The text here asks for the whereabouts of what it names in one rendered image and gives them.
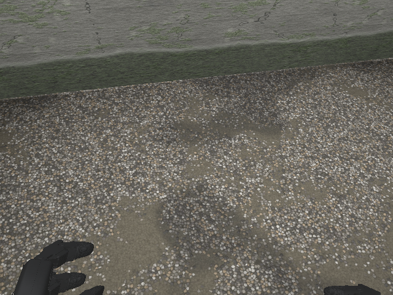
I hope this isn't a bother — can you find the left robot hand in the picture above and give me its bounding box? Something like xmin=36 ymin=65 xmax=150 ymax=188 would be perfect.
xmin=12 ymin=240 xmax=104 ymax=295

